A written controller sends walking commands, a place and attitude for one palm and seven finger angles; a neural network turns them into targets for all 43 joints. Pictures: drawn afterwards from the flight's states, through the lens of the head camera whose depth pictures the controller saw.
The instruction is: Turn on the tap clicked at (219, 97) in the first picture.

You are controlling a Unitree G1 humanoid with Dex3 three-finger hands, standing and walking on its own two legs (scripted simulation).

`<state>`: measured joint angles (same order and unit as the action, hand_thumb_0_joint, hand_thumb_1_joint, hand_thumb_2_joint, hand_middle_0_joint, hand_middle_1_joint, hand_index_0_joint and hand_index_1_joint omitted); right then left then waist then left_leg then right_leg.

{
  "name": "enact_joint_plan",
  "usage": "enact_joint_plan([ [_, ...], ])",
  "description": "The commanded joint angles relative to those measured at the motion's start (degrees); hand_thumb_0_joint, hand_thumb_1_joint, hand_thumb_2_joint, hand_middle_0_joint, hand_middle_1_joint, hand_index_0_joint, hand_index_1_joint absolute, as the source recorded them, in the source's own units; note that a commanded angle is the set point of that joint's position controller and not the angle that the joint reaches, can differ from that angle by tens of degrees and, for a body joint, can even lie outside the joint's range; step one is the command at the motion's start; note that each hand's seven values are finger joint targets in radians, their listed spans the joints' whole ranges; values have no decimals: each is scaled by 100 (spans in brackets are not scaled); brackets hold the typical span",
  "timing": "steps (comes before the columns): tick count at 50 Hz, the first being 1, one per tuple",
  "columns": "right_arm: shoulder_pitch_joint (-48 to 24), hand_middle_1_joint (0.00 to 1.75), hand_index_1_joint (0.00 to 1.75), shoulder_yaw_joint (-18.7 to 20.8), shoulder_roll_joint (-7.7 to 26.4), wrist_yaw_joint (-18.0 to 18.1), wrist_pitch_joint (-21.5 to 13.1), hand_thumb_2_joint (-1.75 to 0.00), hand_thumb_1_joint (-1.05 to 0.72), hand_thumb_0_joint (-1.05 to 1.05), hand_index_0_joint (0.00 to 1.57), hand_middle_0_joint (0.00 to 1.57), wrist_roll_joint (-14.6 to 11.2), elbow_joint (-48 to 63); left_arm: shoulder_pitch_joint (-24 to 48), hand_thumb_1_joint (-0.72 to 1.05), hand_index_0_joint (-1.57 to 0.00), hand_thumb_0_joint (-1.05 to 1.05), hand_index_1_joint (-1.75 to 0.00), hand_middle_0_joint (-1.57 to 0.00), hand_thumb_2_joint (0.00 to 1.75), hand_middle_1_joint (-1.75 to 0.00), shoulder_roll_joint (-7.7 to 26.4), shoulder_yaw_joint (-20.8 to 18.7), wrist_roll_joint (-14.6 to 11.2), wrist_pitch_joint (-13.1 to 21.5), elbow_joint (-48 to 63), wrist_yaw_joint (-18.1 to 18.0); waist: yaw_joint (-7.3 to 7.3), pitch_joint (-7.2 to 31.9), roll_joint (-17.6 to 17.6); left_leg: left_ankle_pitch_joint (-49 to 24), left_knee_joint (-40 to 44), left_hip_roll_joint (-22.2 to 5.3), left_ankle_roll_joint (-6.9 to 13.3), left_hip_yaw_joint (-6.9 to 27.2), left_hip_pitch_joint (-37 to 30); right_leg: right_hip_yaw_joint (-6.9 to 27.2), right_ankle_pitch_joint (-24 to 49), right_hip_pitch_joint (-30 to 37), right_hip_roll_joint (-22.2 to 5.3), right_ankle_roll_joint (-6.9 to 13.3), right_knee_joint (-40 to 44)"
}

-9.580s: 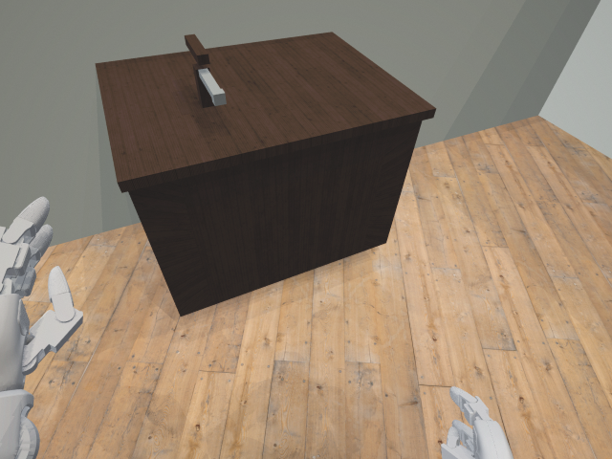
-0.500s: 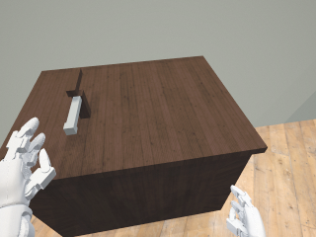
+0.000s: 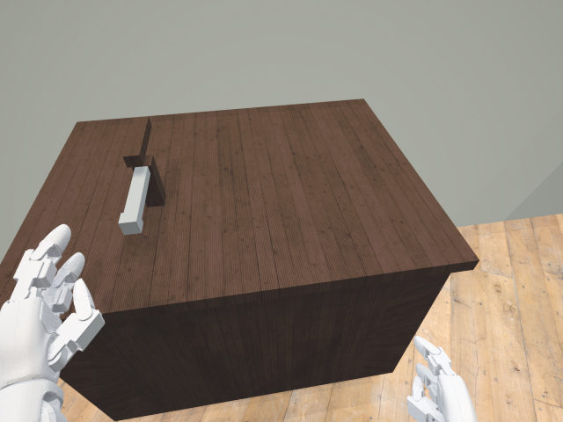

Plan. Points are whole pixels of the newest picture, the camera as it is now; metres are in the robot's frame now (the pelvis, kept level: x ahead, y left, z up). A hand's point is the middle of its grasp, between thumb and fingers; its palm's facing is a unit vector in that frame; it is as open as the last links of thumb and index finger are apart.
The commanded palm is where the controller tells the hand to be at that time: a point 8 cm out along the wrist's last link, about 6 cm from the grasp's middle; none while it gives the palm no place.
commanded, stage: turn the palm inward beside the body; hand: left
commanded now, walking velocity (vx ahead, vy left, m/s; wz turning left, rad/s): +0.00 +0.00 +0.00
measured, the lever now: (131, 223) +0.38 +0.31 +0.07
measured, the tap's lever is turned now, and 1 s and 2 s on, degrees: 0 0 0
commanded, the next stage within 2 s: reach beside the lever's end, fingers flat in 0.42 s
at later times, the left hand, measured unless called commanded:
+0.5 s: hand (114, 308) +0.19 +0.22 +0.14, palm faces +0.44 -0.89 -0.12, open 7.5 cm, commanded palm +0.14 +0.26 +0.15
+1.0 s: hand (111, 288) +0.23 +0.24 +0.12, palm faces +0.47 -0.87 -0.12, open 7.5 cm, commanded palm +0.18 +0.29 +0.13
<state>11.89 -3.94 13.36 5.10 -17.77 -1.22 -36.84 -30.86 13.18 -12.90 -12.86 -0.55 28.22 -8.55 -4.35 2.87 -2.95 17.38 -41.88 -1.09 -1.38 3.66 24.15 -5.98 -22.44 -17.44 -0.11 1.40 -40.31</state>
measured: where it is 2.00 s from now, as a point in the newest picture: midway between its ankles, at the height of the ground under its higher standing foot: outside the picture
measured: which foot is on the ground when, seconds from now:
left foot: down 0.00-1.00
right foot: down 0.00-1.00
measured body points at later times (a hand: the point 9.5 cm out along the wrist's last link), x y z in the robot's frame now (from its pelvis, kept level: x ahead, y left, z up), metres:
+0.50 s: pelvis +0.01 -0.01 +0.00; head +0.00 -0.03 +0.45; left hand +0.16 +0.26 +0.15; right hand +0.22 -0.22 -0.06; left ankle +0.05 +0.13 -0.72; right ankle -0.01 -0.10 -0.72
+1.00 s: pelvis +0.02 -0.01 +0.00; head +0.01 -0.03 +0.45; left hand +0.20 +0.29 +0.13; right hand +0.21 -0.23 -0.07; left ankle +0.05 +0.13 -0.72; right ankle -0.01 -0.10 -0.72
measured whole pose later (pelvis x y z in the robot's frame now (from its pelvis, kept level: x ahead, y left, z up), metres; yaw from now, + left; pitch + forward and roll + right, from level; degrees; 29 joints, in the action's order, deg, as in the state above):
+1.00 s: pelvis +0.02 -0.01 +0.00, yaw +0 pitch +1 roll -1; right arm 11.9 -2.8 14.0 5.5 -17.0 -1.3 -38.1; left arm -22.2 13.9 -17.2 -14.2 1.1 15.5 -6.2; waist -3.8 3.2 -3.2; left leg 17.9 -40.4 -1.8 -2.4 3.9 24.1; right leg -6.1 -23.1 -17.6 0.7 2.4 -39.3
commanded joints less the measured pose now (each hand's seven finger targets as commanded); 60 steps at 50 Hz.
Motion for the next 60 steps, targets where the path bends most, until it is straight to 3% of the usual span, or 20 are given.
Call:
enact_joint_plan([
  [1, -844, 30, 30, 263, 624, 77, -404, -90, -90, 0, 20, 20, -13, 992, 374, 90, -20, 0, -30, -20, 90, -30, 802, -578, -63, 316, 1224, 12, 4, 262, -23, -70, 669, 137, 263, 2, -537, 144, 510, -485, -47, -4, 1012],
  [11, -788, 30, 30, 263, 616, 55, -434, -90, -90, 0, 20, 20, -4, 1011, 455, 90, -20, 0, -30, -20, 90, -30, 821, -580, -9, 346, 1293, -17, 14, 254, -56, -222, 603, 146, 262, -24, -572, 157, 624, -498, -53, -12, 1011],
  [13, -793, 30, 30, 255, 611, 48, -439, -90, -90, 0, 20, 20, -7, 1030, 407, 90, -20, 0, -30, -20, 90, -30, 716, -486, -25, 351, 1221, 5, 26, 240, 114, -184, 603, 146, 262, -13, -540, 149, 588, -534, -47, -26, 1001],
  [17, -789, 30, 30, 249, 609, 48, -434, -90, -90, 0, 20, 20, -11, 1045, 413, 90, -20, 0, -30, -20, 90, -30, 690, -447, -27, 315, 1267, 34, 15, 307, -45, -369, 569, 163, 268, -57, -604, 179, 809, -453, -73, -21, 1000],
  [19, -753, 30, 30, 269, 627, 60, -424, -90, -90, 0, 20, 20, 9, 1034, 368, 90, -20, 0, -30, -20, 90, -30, 694, -493, -66, 306, 1206, 46, 22, 366, 200, -481, 502, 173, 286, -78, -603, 193, 986, -428, -67, -48, 1014],
  [24, -704, 30, 30, 281, 631, 51, -406, -90, -90, 0, 20, 20, 8, 1031, 416, 90, -20, 0, -30, -20, 90, -30, 730, -532, -45, 330, 1206, 53, 20, 389, 185, -675, 470, 174, 285, -87, -644, 190, 1239, -387, -71, -46, 975],
  [26, -708, 30, 30, 283, 622, 38, -407, -90, -90, 0, 20, 20, 2, 1028, 405, 90, -20, 0, -30, -20, 90, -30, 830, -605, -16, 340, 1235, 55, -4, 382, -83, -719, 472, 172, 278, -103, -673, 211, 1290, -368, -81, -29, 980],
  [29, -667, 30, 30, 293, 641, 59, -367, -90, -90, 0, 20, 20, 13, 979, 536, 90, -20, 0, -30, -20, 90, -30, 778, -649, -60, 347, 898, 49, 42, 322, 283, -694, 451, 178, 283, -107, -588, 214, 1321, -413, -66, -63, 983],
  [31, -688, 30, 30, 310, 644, 79, -332, -90, -90, 0, 20, 20, 5, 947, 645, 90, -20, 0, -30, -20, 90, -30, 916, -801, -75, 343, 822, 71, 21, 357, 48, -744, 449, 195, 280, -127, -616, 268, 1380, -358, -76, -49, 1013],
  [32, -657, 30, 30, 297, 633, 83, -314, -90, -90, 0, 20, 20, 3, 940, 801, 90, -20, 0, -30, -20, 90, -30, 872, -773, -86, 356, 746, 85, 66, 395, 251, -793, 458, 193, 275, -125, -614, 249, 1465, -332, -81, -65, 977],
  [35, -641, 30, 30, 322, 635, 67, -300, -90, -90, 0, 20, 20, 13, 939, 708, 90, -20, 0, -30, -20, 90, -30, 868, -839, -124, 442, 662, 147, 15, 593, 148, -984, 436, 204, 268, -146, -664, 243, 1727, -243, -72, -54, 912],
  [36, -660, 30, 30, 324, 634, 64, -299, -90, -90, 0, 20, 20, -15, 916, 803, 90, -20, 0, -30, -20, 90, -30, 1004, -920, -95, 455, 633, 175, 31, 560, -48, -1045, 433, 196, 265, -157, -701, 267, 1783, -226, -78, -41, 928],
  [39, -664, 30, 30, 308, 635, 59, -329, -90, -90, 0, 20, 20, -3, 897, 1019, 90, -20, 0, -30, -20, 90, -30, 829, -719, -101, 554, 505, 204, 93, 434, 20, -882, 459, 197, 261, -124, -669, 238, 1584, -375, -58, -49, 937],
  [45, -666, 30, 30, 346, 679, 104, -278, -90, -90, 0, 20, 20, 4, 816, 1385, 90, -20, 0, -30, -20, 90, -30, 1046, -1002, -138, 578, 2, 204, 89, 508, 204, -766, 501, 219, 264, -136, -590, 304, 1456, -314, -51, -65, 996],
  [47, -684, 30, 30, 343, 642, 85, -261, -90, -90, 0, 20, 20, -2, 832, 1482, 90, -20, 0, -30, -20, 90, -30, 1099, -1031, -72, 612, 92, 202, 54, 692, -170, -957, 525, 217, 241, -154, -703, 288, 1634, -201, -67, -31, 922],
  [49, -652, 30, 30, 343, 666, 78, -244, -90, -90, 0, 20, 20, 15, 791, 1553, 90, -20, 0, -29, -20, 90, -29, 1063, -1029, -108, 630, -158, 195, 126, 585, 167, -866, 523, 208, 248, -125, -636, 262, 1575, -294, -32, -53, 949],
  [50, -655, 30, 30, 374, 681, 84, -230, -90, -90, 0, 20, 20, 21, 772, 1470, 90, -20, 0, -29, -20, 90, -29, 1135, -1171, -141, 657, -273, 192, 74, 626, 215, -880, 513, 203, 247, -139, -612, 285, 1596, -251, -25, -51, 958],
  [51, -690, 30, 30, 368, 668, 72, -217, -90, -90, 0, 20, 20, 4, 779, 1492, 90, -20, 0, -29, -20, 90, -29, 1228, -1226, -117, 670, -251, 219, 53, 658, -64, -958, 523, 208, 243, -161, -635, 302, 1678, -193, -40, -32, 947],
  [53, -661, 30, 30, 368, 658, 56, -199, -90, -90, 0, 20, 20, 3, 782, 1524, 90, -19, 0, -28, -19, 90, -28, 1081, -1121, -124, 716, -377, 243, 82, 586, 96, -898, 548, 194, 227, -138, -597, 250, 1610, -253, -21, -36, 924],
  [60, -670, 30, 30, 373, 697, 64, -172, -90, -90, 0, 20, 20, 16, 682, 2216, 90, -19, 0, -27, -19, 90, -27, 1149, -1081, -74, 894, -687, 238, 205, 588, -69, -622, 579, 199, 232, -82, -609, 255, 1226, -446, 13, -18, 941],
])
